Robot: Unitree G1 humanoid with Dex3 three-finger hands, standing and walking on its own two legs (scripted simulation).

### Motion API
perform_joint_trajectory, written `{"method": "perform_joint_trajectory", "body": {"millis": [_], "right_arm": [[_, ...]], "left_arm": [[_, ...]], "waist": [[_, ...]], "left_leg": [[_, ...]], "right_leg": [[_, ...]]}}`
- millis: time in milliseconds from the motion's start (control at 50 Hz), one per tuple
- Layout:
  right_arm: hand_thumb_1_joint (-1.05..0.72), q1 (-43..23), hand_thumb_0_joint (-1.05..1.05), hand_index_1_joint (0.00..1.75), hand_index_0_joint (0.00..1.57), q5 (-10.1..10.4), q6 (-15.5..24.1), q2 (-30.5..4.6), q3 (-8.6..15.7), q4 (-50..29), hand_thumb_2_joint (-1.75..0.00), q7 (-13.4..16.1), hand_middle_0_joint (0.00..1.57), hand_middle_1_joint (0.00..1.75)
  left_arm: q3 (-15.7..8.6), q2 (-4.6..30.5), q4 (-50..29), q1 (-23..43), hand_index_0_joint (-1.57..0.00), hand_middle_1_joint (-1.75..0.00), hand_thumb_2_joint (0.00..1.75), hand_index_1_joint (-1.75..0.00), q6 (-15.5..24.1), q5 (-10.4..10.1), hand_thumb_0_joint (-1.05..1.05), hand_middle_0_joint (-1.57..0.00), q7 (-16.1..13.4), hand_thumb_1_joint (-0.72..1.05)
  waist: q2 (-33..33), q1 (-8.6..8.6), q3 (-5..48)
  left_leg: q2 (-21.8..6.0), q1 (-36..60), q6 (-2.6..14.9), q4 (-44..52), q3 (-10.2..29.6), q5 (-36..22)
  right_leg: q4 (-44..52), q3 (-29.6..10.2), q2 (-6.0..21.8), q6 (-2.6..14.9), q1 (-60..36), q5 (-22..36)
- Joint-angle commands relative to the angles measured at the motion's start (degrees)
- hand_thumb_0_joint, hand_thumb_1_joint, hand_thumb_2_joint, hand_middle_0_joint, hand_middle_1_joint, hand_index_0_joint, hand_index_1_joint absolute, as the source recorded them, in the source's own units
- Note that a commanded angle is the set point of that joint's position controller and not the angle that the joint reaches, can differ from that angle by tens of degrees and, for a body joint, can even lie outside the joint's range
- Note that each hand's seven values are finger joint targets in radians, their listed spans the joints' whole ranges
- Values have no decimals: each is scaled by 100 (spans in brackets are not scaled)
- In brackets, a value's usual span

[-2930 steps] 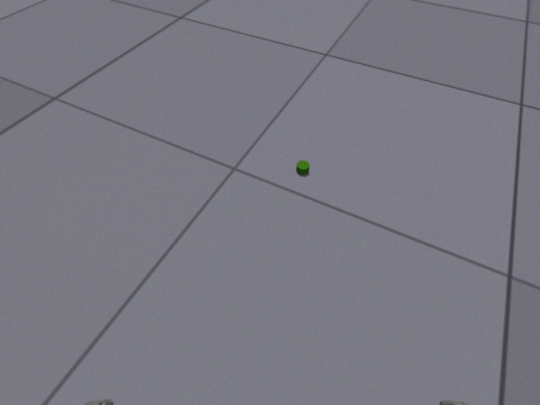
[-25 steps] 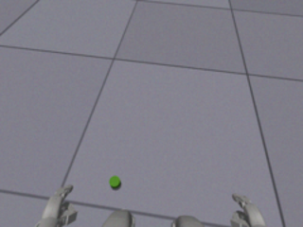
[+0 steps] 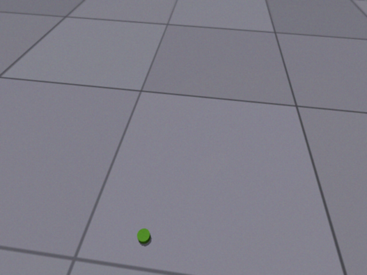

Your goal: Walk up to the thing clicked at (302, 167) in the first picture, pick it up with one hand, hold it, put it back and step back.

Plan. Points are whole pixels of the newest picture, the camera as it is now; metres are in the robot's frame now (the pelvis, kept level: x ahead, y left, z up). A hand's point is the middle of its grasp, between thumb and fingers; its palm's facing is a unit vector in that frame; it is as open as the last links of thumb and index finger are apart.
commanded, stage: stand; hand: left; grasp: from above
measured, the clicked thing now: (143, 236) +0.39 +0.21 -0.76
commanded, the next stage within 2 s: step back in 1.80 s
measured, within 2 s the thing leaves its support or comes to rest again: neither
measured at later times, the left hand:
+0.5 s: hand out of the picture +0.04 +0.23 -0.16, palm faces +0.03 -0.95 -0.32, open 7.4 cm
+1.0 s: hand out of the picture +0.07 +0.22 -0.16, palm faces +0.02 -0.95 -0.32, open 7.4 cm
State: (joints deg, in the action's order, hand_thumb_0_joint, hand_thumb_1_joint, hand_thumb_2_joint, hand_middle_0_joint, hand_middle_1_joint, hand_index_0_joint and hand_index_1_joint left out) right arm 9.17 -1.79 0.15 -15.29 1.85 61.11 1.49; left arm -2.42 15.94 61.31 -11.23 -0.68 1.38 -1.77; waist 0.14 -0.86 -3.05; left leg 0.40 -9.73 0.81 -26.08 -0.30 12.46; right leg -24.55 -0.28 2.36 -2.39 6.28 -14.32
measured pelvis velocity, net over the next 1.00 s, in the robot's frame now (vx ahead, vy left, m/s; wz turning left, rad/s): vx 0.01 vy -0.02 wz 0.00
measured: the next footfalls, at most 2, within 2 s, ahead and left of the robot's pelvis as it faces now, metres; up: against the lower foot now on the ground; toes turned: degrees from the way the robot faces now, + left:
none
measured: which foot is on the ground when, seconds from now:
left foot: down 0.00-1.00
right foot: down 0.00-1.00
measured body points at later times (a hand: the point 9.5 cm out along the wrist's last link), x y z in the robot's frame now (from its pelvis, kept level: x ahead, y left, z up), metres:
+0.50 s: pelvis +0.00 -0.01 +0.01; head -0.01 -0.01 +0.46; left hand +0.04 +0.28 -0.14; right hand +0.06 -0.30 -0.13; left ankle +0.02 +0.11 -0.74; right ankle -0.01 -0.15 -0.74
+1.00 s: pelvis +0.01 -0.02 +0.01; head +0.01 -0.02 +0.46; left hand +0.07 +0.27 -0.13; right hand +0.07 -0.31 -0.13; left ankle +0.02 +0.11 -0.74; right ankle -0.01 -0.15 -0.74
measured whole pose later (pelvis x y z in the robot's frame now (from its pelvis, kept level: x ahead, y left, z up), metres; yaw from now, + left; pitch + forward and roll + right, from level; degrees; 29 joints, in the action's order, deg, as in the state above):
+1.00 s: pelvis +0.01 -0.02 +0.01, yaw +0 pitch -3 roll +0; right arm 7.0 -1.1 0.4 -18.1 0.6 65.6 0.7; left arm -2.1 17.5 66.2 -7.1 0.4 0.7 -0.6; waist -0.4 0.4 -3.1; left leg -1.2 -7.2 -0.9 -19.8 0.3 9.5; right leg -18.8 0.3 0.7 -0.8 4.1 -11.6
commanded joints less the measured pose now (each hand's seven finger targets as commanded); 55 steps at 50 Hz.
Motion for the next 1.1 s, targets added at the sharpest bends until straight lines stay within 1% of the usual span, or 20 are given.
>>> {"method": "perform_joint_trajectory", "body": {"millis": [0,40,140,160,240,360,380,440,540,640,680,700,740,840,860,880,900,960,1020,1080], "right_arm": [[-90,-269,0,30,20,13,138,-1131,254,-247,-90,51,20,30],[-90,-290,0,30,20,23,143,-1135,244,-197,-90,41,20,30],[-90,-308,0,30,20,28,120,-1214,251,-116,-90,23,20,30],[-90,-374,0,30,20,33,129,-1195,246,-116,-90,16,20,30],[-90,-282,0,30,20,46,129,-1187,210,-26,-90,-9,20,30],[-90,-327,0,30,20,63,146,-1256,172,14,-90,1,20,30],[-90,-289,0,30,20,58,140,-1228,146,53,-90,-5,20,30],[-90,-291,0,30,20,59,139,-1269,137,83,-90,1,20,30],[-90,-349,0,30,20,69,139,-1276,115,106,-90,-4,20,30],[-90,-352,0,30,20,77,155,-1347,118,114,-90,-11,20,30],[-90,-342,0,30,20,73,141,-1277,97,133,-90,-11,20,30],[-90,-316,0,30,20,73,148,-1301,88,138,-90,-16,20,30],[-90,-361,0,30,20,73,141,-1353,100,137,-90,-9,20,30],[-90,-364,0,30,20,83,159,-1332,81,159,-90,-8,20,30],[-90,-392,0,30,20,80,158,-1366,82,162,-90,-8,20,30],[-90,-416,0,30,20,80,155,-1338,77,151,-90,-12,20,30],[-90,-382,0,30,20,86,149,-1388,84,164,-90,-12,20,30],[-90,-403,0,30,20,85,166,-1381,70,152,-90,-14,20,30],[-90,-507,0,30,20,86,167,-1429,81,142,-90,-11,20,30],[-90,-453,0,30,20,90,172,-1442,79,144,-90,-20,20,30]], "left_arm": [[-185,1022,-175,202,-20,-30,90,-30,134,44,0,-20,-57,90],[-172,999,-92,174,-20,-30,90,-30,151,37,0,-20,-47,90],[-174,1074,11,285,-20,-30,90,-30,154,29,0,-20,-33,90],[-165,1063,29,249,-20,-30,90,-30,164,25,0,-20,-29,90],[-161,1164,68,336,-20,-30,90,-30,184,18,0,-20,-23,90],[-163,1201,132,375,-20,-30,90,-30,195,-4,0,-20,-15,90],[-162,1232,133,419,-20,-30,90,-30,194,-8,0,-20,-8,90],[-153,1191,161,418,-20,-30,90,-30,175,-17,0,-20,-3,90],[-132,1189,208,395,-20,-30,90,-30,156,-17,0,-20,24,90],[-133,1221,190,440,-20,-30,90,-30,205,-22,0,-20,21,90],[-150,1242,186,521,-20,-30,90,-30,209,-41,0,-20,10,90],[-148,1276,180,543,-20,-30,90,-30,210,-44,0,-20,19,90],[-146,1252,193,551,-20,-30,90,-30,199,-42,0,-20,23,90],[-149,1260,195,565,-20,-30,90,-30,209,-54,0,-20,29,90],[-143,1252,194,543,-20,-30,90,-30,207,-49,0,-20,36,90],[-147,1281,186,580,-20,-30,90,-30,205,-46,0,-20,33,90],[-146,1272,185,592,-20,-30,90,-30,206,-45,0,-20,35,90],[-150,1327,154,618,-20,-30,90,-30,209,-44,0,-20,45,90],[-135,1268,181,589,-20,-30,90,-30,195,-54,0,-20,54,90],[-146,1354,161,658,-20,-30,90,-30,214,-46,0,-20,57,90]], "waist": [[-109,8,-86],[-118,-10,-23],[-96,35,-2],[-16,3,26],[-15,61,-17],[-38,64,193],[-68,76,96],[-95,70,59],[-67,61,-38],[19,72,207],[16,85,263],[34,117,124],[-10,103,159],[24,95,252],[-61,84,226],[-4,85,237],[-37,109,194],[-52,101,229],[-117,57,276],[4,107,305]], "left_leg": [[-583,-108,80,964,739,129],[-590,-31,80,938,730,-17],[-598,-23,76,1035,745,287],[-609,73,78,1000,732,112],[-560,105,32,958,659,-41],[-624,287,77,913,638,-440],[-595,196,36,972,632,-365],[-633,157,61,976,633,-302],[-639,121,15,1075,668,-38],[-659,354,41,895,585,-703],[-667,337,67,881,567,-709],[-652,271,32,919,567,-760],[-664,258,44,923,566,-597],[-706,397,34,877,546,-987],[-685,358,23,909,537,-821],[-708,357,31,911,549,-921],[-680,300,13,949,540,-706],[-708,342,8,946,543,-930],[-737,390,33,946,555,-815],[-728,413,19,952,555,-872]], "right_leg": [[535,-310,296,279,198,259],[600,-332,331,277,106,407],[727,-342,334,272,148,158],[746,-335,349,278,171,230],[868,-397,378,268,202,159],[842,-425,432,294,65,630],[839,-390,399,281,83,527],[821,-404,413,297,65,557],[831,-390,367,310,198,306],[902,-445,437,299,64,717],[899,-447,450,301,-9,770],[910,-455,450,290,45,811],[936,-450,440,294,19,682],[903,-444,452,308,-27,927],[933,-425,434,291,27,837],[914,-424,449,307,-22,879],[945,-423,432,289,19,727],[914,-430,451,306,-19,891],[912,-413,440,318,-17,777],[928,-420,444,316,0,830]]}}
